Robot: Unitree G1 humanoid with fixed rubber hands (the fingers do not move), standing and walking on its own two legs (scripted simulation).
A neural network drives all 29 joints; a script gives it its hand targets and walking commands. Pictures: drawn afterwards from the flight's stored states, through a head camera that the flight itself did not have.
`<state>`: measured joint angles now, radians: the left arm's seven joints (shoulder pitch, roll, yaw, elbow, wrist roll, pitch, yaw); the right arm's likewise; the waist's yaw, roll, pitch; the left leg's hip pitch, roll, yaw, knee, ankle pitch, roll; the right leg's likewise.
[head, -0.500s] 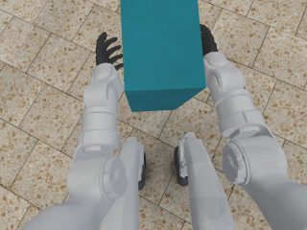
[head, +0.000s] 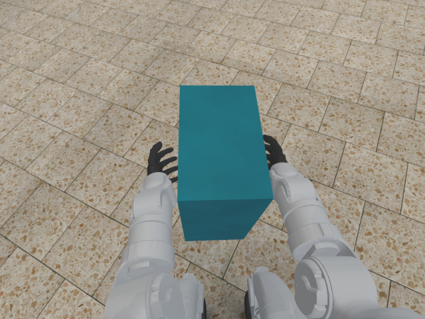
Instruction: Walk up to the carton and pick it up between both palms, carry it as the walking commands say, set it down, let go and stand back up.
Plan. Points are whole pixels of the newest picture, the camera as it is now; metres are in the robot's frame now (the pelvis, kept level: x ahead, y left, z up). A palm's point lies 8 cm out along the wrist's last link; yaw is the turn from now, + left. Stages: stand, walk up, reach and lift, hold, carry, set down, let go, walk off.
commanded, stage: reach and lift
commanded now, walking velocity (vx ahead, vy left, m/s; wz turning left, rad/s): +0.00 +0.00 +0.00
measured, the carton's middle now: (215, 172) +0.41 +0.00 -0.06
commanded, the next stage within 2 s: none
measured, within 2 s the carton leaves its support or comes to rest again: neither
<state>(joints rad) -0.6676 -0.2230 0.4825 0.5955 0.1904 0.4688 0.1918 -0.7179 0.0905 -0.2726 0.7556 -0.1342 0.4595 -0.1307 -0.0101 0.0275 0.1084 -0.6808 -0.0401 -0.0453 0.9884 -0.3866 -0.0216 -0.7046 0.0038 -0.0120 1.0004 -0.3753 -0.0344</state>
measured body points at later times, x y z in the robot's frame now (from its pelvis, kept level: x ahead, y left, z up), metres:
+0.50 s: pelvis +0.01 +0.01 +0.03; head +0.02 +0.00 +0.48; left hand +0.36 +0.13 +0.06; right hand +0.37 -0.11 +0.05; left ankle +0.07 +0.13 -0.67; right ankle +0.08 -0.10 -0.67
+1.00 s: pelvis +0.00 +0.01 +0.03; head -0.01 -0.01 +0.48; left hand +0.35 +0.13 +0.08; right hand +0.36 -0.11 +0.07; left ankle +0.07 +0.13 -0.67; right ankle +0.08 -0.10 -0.67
